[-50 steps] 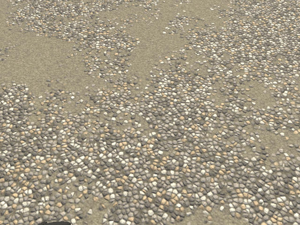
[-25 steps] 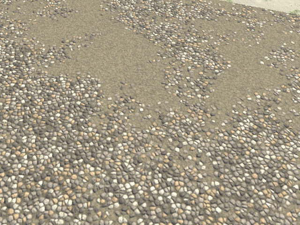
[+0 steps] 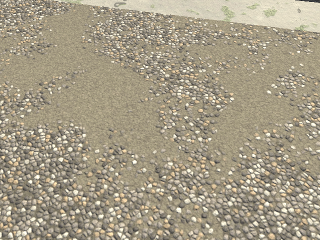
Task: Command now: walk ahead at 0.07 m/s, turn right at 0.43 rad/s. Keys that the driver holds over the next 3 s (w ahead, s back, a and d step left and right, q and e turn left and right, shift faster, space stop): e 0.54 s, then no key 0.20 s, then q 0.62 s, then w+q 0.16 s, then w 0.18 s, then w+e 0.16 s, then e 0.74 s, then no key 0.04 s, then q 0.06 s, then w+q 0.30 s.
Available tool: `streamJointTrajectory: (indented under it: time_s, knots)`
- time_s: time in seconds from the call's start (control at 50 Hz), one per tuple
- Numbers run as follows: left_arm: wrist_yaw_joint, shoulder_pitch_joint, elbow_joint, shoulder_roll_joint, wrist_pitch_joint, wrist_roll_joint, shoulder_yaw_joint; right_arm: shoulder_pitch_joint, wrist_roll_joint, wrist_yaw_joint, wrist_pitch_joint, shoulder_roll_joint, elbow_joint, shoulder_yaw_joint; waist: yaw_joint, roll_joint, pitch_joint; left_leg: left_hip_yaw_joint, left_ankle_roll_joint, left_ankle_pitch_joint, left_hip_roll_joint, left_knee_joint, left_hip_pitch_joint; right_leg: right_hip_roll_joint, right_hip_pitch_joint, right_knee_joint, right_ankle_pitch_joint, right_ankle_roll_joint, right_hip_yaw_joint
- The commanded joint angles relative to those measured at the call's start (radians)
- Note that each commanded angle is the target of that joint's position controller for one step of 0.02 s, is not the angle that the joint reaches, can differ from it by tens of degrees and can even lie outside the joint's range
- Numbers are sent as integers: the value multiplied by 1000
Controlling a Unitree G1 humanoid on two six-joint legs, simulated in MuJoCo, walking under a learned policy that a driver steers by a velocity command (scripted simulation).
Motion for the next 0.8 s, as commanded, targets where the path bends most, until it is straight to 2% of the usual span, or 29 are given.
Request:
streamJointTrajectory:
  time_s: [0.02,0.04,0.08,0.14,0.22,0.24,0.28,0.3,0.32,0.34,0.36,0.38,0.4,0.42,0.46,0.5,0.54,0.58,0.62,0.66,0.7,0.72,0.74,0.76,0.78,0.8]
  knots:
    - [24,-6,-91,133,25,-7,36,19,1,-11,19,-104,-77,-31,-25,-60,-155,-56,-22,67,81,-38,-150,-253,217,-224,-1,-174,385]
    - [28,-19,-98,140,34,1,40,31,1,-13,21,-85,-74,-28,-32,-100,-140,-34,-30,83,66,-120,-108,-216,175,-236,-14,-161,355]
    - [39,-3,-102,159,44,7,52,48,0,-19,14,-67,-62,-24,-25,-137,-168,-25,-49,94,49,-226,-62,-201,176,-227,29,-168,341]
    - [53,-4,-112,177,55,-4,64,38,1,-20,7,-69,-55,-24,-10,-137,-201,-40,-61,166,47,-338,-14,-194,176,-213,-29,-160,361]
    - [55,-8,-123,175,76,-7,68,17,8,-10,-9,-78,-62,-32,5,-163,-184,-49,-50,185,37,-462,20,-187,183,-203,-122,-139,433]
    - [55,-10,-126,174,80,-9,68,22,10,-6,-16,-79,-61,-34,3,-168,-179,-47,-41,193,35,-511,37,-184,189,-193,-122,-133,450]
    - [58,-31,-132,167,91,-20,67,69,12,3,-28,-79,-45,-41,-30,-168,-171,-23,-13,291,33,-696,139,-152,164,-150,-117,-99,451]
    - [60,-14,-131,147,93,-24,62,94,5,1,-31,-112,-40,-53,-35,-136,-171,-62,16,331,99,-778,226,-112,109,-100,-179,-60,423]
    - [56,3,-143,100,91,-18,49,95,-20,-5,-26,-198,-51,-73,-11,55,-158,-267,109,330,308,-851,297,-16,-31,83,-347,0,294]
    - [52,-14,-169,121,78,-20,59,64,-52,-3,-19,-227,-52,-82,0,305,-109,-473,249,473,452,-910,232,95,-153,325,-505,52,119]
    - [49,24,-142,187,70,-5,81,7,-51,-7,-24,-166,-86,-64,9,213,-110,-441,277,541,468,-887,218,32,-152,520,-482,85,149]
    - [48,52,-110,198,75,-14,90,-34,-35,-12,-25,-122,-99,-53,25,139,-109,-333,236,576,411,-855,220,26,-150,596,-427,99,138]
    - [53,76,-87,173,87,-14,87,-55,-18,-16,-24,-107,-105,-49,31,105,-105,-251,199,588,356,-830,245,18,-162,650,-379,119,122]
    - [54,78,-83,152,96,-14,81,-52,-5,-19,-22,-97,-105,-44,18,105,-96,-209,197,633,345,-819,269,9,-190,701,-346,137,116]
    - [49,38,-103,114,102,-25,67,-23,-9,-24,-11,-101,-99,-43,-6,122,-85,-124,205,682,312,-823,288,-7,-196,676,-305,161,62]
    - [45,-28,-134,98,100,-31,57,22,-14,-30,1,-116,-90,-50,-48,154,-93,-103,223,701,325,-820,367,-32,-214,580,-291,178,35]
    - [37,-52,-153,86,100,-27,49,37,-13,-31,9,-142,-85,-61,-63,167,-114,-86,234,711,350,-815,398,-60,-168,483,-308,182,17]
    - [30,-59,-163,69,99,-19,38,26,-6,-22,12,-165,-83,-69,-66,175,-127,-61,241,734,357,-810,351,-69,-54,371,-339,167,-11]
    - [27,-45,-159,78,101,-17,39,20,4,-10,12,-176,-78,-73,-61,189,-134,-54,247,757,366,-800,328,-57,30,274,-343,148,-43]
    - [23,-20,-147,83,103,-17,42,12,20,-2,11,-179,-67,-72,-47,189,-133,-57,239,754,370,-771,325,-47,97,134,-286,119,-56]
    - [20,44,-114,78,100,-13,43,5,39,-1,9,-156,-50,-61,-4,160,-130,-22,181,696,337,-706,263,-26,259,-147,-65,62,-75]
    - [25,57,-115,111,100,-10,48,59,28,3,1,-118,-26,-48,-11,84,-159,22,104,562,298,-645,167,-83,411,-191,84,32,13]
    - [42,68,-135,202,101,2,61,71,-33,15,-11,-33,-53,-16,-47,-212,-219,121,-4,143,198,-429,-28,-329,575,-136,473,-53,293]
    - [35,27,-134,141,84,31,38,10,-20,8,-9,-56,-66,-21,-7,-247,-203,61,-48,-117,153,-332,-75,-442,428,-150,473,-227,347]
    - [27,4,-127,85,63,42,20,-3,0,4,-1,-107,-52,-34,5,-173,-172,17,-61,-109,173,-266,-41,-395,364,-180,368,-237,294]
    - [26,-27,-103,61,48,42,13,9,11,5,6,-106,-35,-38,-14,-171,-145,1,-65,-63,176,-254,-43,-337,352,-183,288,-190,227]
